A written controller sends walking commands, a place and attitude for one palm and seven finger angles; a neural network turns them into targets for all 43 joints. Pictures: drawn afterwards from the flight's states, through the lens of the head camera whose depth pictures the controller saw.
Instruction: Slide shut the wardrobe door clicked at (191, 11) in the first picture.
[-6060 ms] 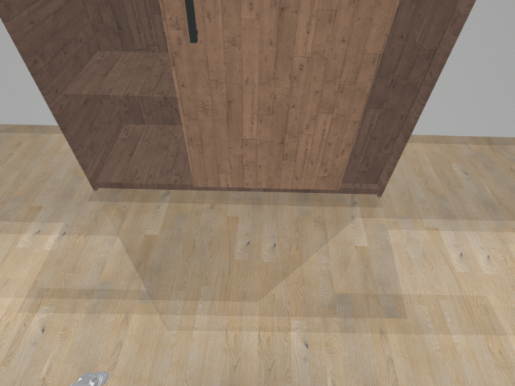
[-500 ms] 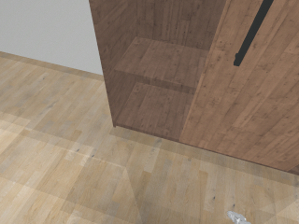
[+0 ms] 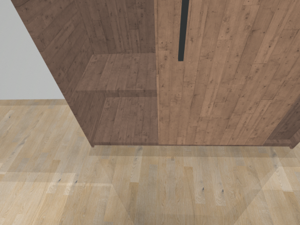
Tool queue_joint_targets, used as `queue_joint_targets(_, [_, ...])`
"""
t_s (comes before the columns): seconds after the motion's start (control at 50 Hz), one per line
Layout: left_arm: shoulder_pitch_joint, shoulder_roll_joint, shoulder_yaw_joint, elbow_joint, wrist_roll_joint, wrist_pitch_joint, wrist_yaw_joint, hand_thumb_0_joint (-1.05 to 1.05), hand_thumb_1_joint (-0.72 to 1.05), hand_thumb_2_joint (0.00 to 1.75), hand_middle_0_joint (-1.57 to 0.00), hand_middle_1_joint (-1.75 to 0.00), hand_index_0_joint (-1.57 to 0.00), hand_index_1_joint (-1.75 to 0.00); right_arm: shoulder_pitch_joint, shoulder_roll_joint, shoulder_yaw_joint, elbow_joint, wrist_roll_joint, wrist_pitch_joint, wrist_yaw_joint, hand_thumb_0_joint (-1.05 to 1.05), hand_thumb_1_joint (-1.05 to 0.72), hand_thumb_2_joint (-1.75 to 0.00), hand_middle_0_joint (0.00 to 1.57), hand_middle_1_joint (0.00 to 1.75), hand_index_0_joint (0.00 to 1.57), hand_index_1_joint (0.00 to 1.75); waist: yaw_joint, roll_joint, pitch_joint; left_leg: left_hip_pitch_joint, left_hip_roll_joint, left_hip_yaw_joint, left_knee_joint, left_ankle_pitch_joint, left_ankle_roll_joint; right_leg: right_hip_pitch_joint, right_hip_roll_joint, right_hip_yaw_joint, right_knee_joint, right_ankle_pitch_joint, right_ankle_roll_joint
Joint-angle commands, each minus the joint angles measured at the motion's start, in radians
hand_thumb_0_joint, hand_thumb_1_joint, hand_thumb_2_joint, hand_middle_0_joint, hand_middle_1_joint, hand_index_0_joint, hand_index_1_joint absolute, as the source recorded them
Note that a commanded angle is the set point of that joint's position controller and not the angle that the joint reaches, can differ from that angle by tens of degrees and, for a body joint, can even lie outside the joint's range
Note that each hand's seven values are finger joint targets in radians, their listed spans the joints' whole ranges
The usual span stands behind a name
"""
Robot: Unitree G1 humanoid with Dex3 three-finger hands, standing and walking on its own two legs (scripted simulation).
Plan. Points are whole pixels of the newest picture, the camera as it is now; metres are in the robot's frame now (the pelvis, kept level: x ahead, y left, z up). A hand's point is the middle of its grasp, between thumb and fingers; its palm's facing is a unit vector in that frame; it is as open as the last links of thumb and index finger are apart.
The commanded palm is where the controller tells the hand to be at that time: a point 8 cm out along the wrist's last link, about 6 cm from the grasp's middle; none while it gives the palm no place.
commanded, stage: take the last steps up to it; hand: right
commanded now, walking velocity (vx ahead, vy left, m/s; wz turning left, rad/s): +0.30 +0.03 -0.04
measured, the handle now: (182, 24) +0.76 -0.11 +0.18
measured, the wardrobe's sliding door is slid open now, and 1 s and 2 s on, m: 0.52 0.52 0.52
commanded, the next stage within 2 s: come to a stop and stand still in 0.72 s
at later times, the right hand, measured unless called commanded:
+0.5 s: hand (199, 195) +0.25 -0.14 -0.17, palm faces -0.03 +0.98 -0.18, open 7.4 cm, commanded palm none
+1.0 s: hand (198, 199) +0.25 -0.14 -0.19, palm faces +0.12 +0.98 -0.14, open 7.3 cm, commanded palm none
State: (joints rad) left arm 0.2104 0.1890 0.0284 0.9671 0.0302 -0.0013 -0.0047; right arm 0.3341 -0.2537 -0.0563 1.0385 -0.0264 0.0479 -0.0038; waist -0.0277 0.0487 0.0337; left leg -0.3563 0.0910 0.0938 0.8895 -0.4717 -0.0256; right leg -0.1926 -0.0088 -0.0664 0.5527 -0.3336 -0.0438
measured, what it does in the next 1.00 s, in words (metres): walks ahead: left foot, then right foot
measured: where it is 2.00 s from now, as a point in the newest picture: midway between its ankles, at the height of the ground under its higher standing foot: outside the picture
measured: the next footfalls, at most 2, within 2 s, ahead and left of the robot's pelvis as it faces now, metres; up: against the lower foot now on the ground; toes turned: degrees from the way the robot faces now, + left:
left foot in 0.48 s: +0.27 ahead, +0.14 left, +0.00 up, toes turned +6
right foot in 0.92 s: +0.38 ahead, -0.08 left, +0.00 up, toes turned -7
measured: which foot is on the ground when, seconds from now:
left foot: up 0.00-0.46, down 0.48-0.96, up 0.98-1.00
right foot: down 0.00-0.50, up 0.52-0.90, down 0.92-1.00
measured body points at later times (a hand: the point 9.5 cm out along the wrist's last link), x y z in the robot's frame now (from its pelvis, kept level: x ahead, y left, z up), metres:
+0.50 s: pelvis +0.14 +0.03 -0.01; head +0.17 +0.04 +0.44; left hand +0.01 +0.23 -0.16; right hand +0.26 -0.19 -0.15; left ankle +0.23 +0.13 -0.74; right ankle -0.01 -0.09 -0.73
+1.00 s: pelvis +0.29 +0.02 +0.00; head +0.30 -0.01 +0.45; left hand +0.40 +0.23 -0.14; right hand +0.24 -0.19 -0.17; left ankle +0.23 +0.13 -0.73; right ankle +0.34 -0.08 -0.73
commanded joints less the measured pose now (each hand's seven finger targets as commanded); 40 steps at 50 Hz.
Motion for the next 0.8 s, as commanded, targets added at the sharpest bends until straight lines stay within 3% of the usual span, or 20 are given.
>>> queue_joint_targets(0.0, [0.113, 0.139, 0.022, 0.004, -0.011, -0.036, 0.029, 0.0, 0.9, 0.9, -0.2, -0.3, -0.2, -0.3, -0.084, -0.033, -0.001, -0.071, -0.004, -0.058, 0.023, 0.0, -0.9, -0.9, 0.2, 0.3, 0.2, 0.3, 0.049, -0.186, 0.095, -0.278, 0.017, -0.061, 0.189, 0.153, 0.004, 0.095, -0.231, 0.294, -0.402, 0.006, -0.109])
queue_joint_targets(0.04, [0.133, 0.124, 0.019, 0.02, -0.018, -0.048, 0.031, 0.0, 0.9, 0.9, -0.2, -0.3, -0.2, -0.3, -0.047, -0.03, 0.001, -0.044, -0.001, -0.056, 0.024, 0.0, -0.9, -0.9, 0.2, 0.3, 0.2, 0.3, 0.035, -0.195, 0.074, -0.256, 0.011, -0.054, 0.188, 0.206, -0.008, 0.109, -0.204, 0.223, -0.401, 0.116, -0.103])
queue_joint_targets(0.12, [0.213, 0.103, 0.022, 0.061, -0.024, -0.061, 0.038, 0.0, 0.9, 0.9, -0.2, -0.3, -0.2, -0.3, -0.07, -0.026, -0.001, -0.037, 0.0, -0.053, 0.02, 0.0, -0.9, -0.9, 0.2, 0.3, 0.2, 0.3, 0.041, -0.125, 0.08, -0.327, 0.018, -0.066, 0.172, 0.264, -0.023, 0.183, -0.227, 0.227, -0.408, 0.225, -0.121])
queue_joint_targets(0.18, [0.255, 0.089, 0.02, 0.089, -0.021, -0.067, 0.044, 0.0, 0.9, 0.9, -0.2, -0.3, -0.2, -0.3, -0.123, -0.009, -0.002, -0.05, 0.002, -0.052, 0.02, 0.0, -0.9, -0.9, 0.2, 0.3, 0.2, 0.3, 0.051, -0.134, 0.104, -0.371, 0.033, -0.067, 0.127, 0.274, -0.028, 0.213, -0.249, 0.228, -0.406, 0.293, -0.14])
queue_joint_targets(0.32, [0.327, 0.086, 0.031, 0.147, -0.004, -0.067, 0.046, 0.0, 0.9, 0.9, -0.2, -0.3, -0.2, -0.3, -0.279, 0.031, 0.003, -0.097, 0.01, -0.07, 0.028, 0.0, -0.9, -0.9, 0.2, 0.3, 0.2, 0.3, 0.094, -0.144, 0.133, -0.294, 0.011, -0.022, -0.131, 0.228, 0.01, 0.23, -0.267, 0.199, -0.352, 0.405, -0.141])
queue_joint_targets(0.36, [0.319, 0.09, 0.032, 0.155, 0.001, -0.065, 0.046, 0.0, 0.9, 0.9, -0.2, -0.3, -0.2, -0.3, -0.285, 0.041, 0.001, -0.103, 0.01, -0.077, 0.03, 0.0, -0.9, -0.9, 0.2, 0.3, 0.2, 0.3, 0.088, -0.16, 0.133, -0.214, -0.007, -0.005, -0.201, 0.219, 0.032, 0.197, -0.264, 0.179, -0.32, 0.446, -0.13])
queue_joint_targets(0.38, [0.307, 0.095, 0.033, 0.157, 0.002, -0.064, 0.046, 0.0, 0.9, 0.9, -0.2, -0.3, -0.2, -0.3, -0.262, 0.041, -0.002, -0.097, 0.01, -0.08, 0.029, 0.0, -0.9, -0.9, 0.2, 0.3, 0.2, 0.3, 0.072, -0.171, 0.126, -0.151, -0.024, 0.01, -0.235, 0.214, 0.042, 0.178, -0.261, 0.164, -0.294, 0.495, -0.124])
queue_joint_targets(0.4, [0.304, 0.098, 0.032, 0.161, -0.001, -0.063, 0.046, 0.0, 0.9, 0.9, -0.2, -0.3, -0.2, -0.3, -0.211, 0.034, -0.006, -0.085, 0.009, -0.086, 0.028, 0.0, -0.9, -0.9, 0.2, 0.3, 0.2, 0.3, 0.047, -0.152, 0.096, -0.051, -0.055, 0.034, -0.29, 0.223, 0.055, 0.163, -0.24, 0.136, -0.224, 0.6, -0.111])
queue_joint_targets(0.42, [0.299, 0.099, 0.031, 0.166, -0.005, -0.063, 0.043, 0.0, 0.9, 0.9, -0.2, -0.3, -0.2, -0.3, -0.098, 0.01, -0.012, -0.048, 0.008, -0.094, 0.023, 0.0, -0.9, -0.9, 0.2, 0.3, 0.2, 0.3, -0.005, -0.116, 0.033, 0.117, -0.082, 0.052, -0.365, 0.278, 0.065, 0.132, -0.211, 0.108, -0.091, 0.671, -0.084])
queue_joint_targets(0.44, [0.293, 0.088, 0.029, 0.161, -0.015, -0.067, 0.038, 0.0, 0.9, 0.9, -0.2, -0.3, -0.2, -0.3, 0.052, -0.032, -0.025, -0.001, 0.003, -0.105, 0.017, 0.0, -0.9, -0.9, 0.2, 0.3, 0.2, 0.3, -0.068, -0.079, -0.053, 0.356, -0.04, -0.007, -0.389, 0.333, 0.089, 0.013, -0.167, 0.067, 0.093, 0.619, -0.047])
queue_joint_targets(0.46, [0.324, 0.035, 0.024, 0.142, -0.027, -0.074, 0.028, 0.0, 0.9, 0.9, -0.2, -0.3, -0.2, -0.3, 0.2, -0.127, -0.051, 0.037, -0.004, -0.118, 0.001, 0.0, -0.9, -0.9, 0.2, 0.3, 0.2, 0.3, -0.108, 0.125, -0.193, 0.619, 0.214, -0.325, -0.437, 0.389, 0.183, -0.226, -0.05, -0.012, 0.399, 0.271, 0.002])
queue_joint_targets(0.48, [0.306, 0.03, 0.022, 0.11, -0.032, -0.073, 0.033, 0.0, 0.9, 0.9, -0.2, -0.3, -0.2, -0.3, 0.261, -0.189, -0.056, 0.05, 0.013, -0.113, -0.003, 0.0, -0.9, -0.9, 0.2, 0.3, 0.2, 0.3, -0.099, 0.155, -0.24, 0.634, 0.389, -0.591, -0.554, 0.489, 0.282, -0.349, 0.03, 0.017, 0.683, -0.259, 0.014])
queue_joint_targets(0.5, [0.241, 0.035, 0.029, 0.106, -0.03, -0.066, 0.028, 0.0, 0.9, 0.9, -0.2, -0.3, -0.2, -0.3, 0.179, -0.175, -0.055, 0.031, 0.019, -0.11, -0.004, 0.0, -0.9, -0.9, 0.2, 0.3, 0.2, 0.3, -0.093, 0.1, -0.196, 0.494, 0.373, -0.587, -0.61, 0.286, 0.291, -0.369, -0.027, 0.094, 0.774, -0.217, 0.002])
queue_joint_targets(0.52, [0.189, 0.033, 0.038, 0.088, -0.024, -0.055, 0.022, 0.0, 0.9, 0.9, -0.2, -0.3, -0.2, -0.3, 0.062, -0.11, -0.042, 0.0, 0.021, -0.101, -0.009, 0.0, -0.9, -0.9, 0.2, 0.3, 0.2, 0.3, -0.053, 0.015, -0.065, 0.332, 0.332, -0.498, -0.67, 0.084, 0.262, -0.392, -0.072, 0.099, 0.785, -0.124, -0.008])
queue_joint_targets(0.54, [0.172, 0.013, 0.032, 0.088, -0.013, -0.045, 0.016, 0.0, 0.9, 0.9, -0.2, -0.3, -0.2, -0.3, -0.026, -0.061, -0.028, -0.023, 0.016, -0.102, -0.014, 0.0, -0.9, -0.9, 0.2, 0.3, 0.2, 0.3, -0.014, 0.002, 0.019, 0.187, 0.287, -0.395, -0.695, 0.067, 0.231, -0.38, -0.109, 0.098, 0.743, -0.049, -0.001])
queue_joint_targets(0.56, [0.183, -0.004, 0.03, 0.093, -0.007, -0.032, 0.013, 0.0, 0.9, 0.9, -0.2, -0.3, -0.2, -0.3, -0.057, -0.008, -0.011, -0.03, 0.012, -0.108, -0.015, 0.0, -0.9, -0.9, 0.2, 0.3, 0.2, 0.3, 0.017, -0.002, 0.056, 0.087, 0.245, -0.299, -0.722, 0.134, 0.202, -0.333, -0.117, 0.088, 0.694, 0.0, 0.011])
queue_joint_targets(0.6, [0.222, -0.022, 0.025, 0.105, -0.003, -0.014, 0.01, 0.0, 0.9, 0.9, -0.2, -0.3, -0.2, -0.3, -0.064, 0.023, 0.004, -0.024, 0.008, -0.118, -0.016, 0.0, -0.9, -0.9, 0.2, 0.3, 0.2, 0.3, 0.055, 0.042, 0.055, 0.028, 0.197, -0.185, -0.733, 0.274, 0.186, -0.278, -0.119, 0.06, 0.594, 0.026, 0.034])
queue_joint_targets(0.62, [0.235, -0.029, 0.026, 0.11, -0.002, -0.01, 0.008, 0.0, 0.9, 0.9, -0.2, -0.3, -0.2, -0.3, -0.056, 0.02, 0.005, -0.019, 0.005, -0.121, -0.017, 0.0, -0.9, -0.9, 0.2, 0.3, 0.2, 0.3, 0.069, 0.034, 0.042, 0.031, 0.176, -0.151, -0.727, 0.333, 0.186, -0.263, -0.112, 0.046, 0.546, 0.036, 0.04])
queue_joint_targets(0.68, [0.179, -0.028, 0.023, 0.082, -0.004, -0.005, 0.002, 0.0, 0.9, 0.9, -0.2, -0.3, -0.2, -0.3, -0.042, 0.008, 0.002, -0.021, 0.006, -0.125, -0.013, 0.0, -0.9, -0.9, 0.2, 0.3, 0.2, 0.3, 0.065, 0.033, 0.035, 0.056, 0.158, -0.113, -0.729, 0.4, 0.197, -0.263, -0.108, 0.02, 0.401, 0.075, 0.057])
queue_joint_targets(0.78, [0.033, -0.006, 0.018, 0.03, -0.008, -0.026, -0.008, 0.0, 0.9, 0.9, -0.2, -0.3, -0.2, -0.3, 0.013, -0.029, -0.003, 0.006, 0.004, -0.123, -0.01, 0.0, -0.9, -0.9, 0.2, 0.3, 0.2, 0.3, 0.019, 0.041, 0.031, 0.169, 0.171, -0.124, -0.683, 0.476, 0.207, -0.245, -0.079, -0.005, 0.186, 0.068, 0.05])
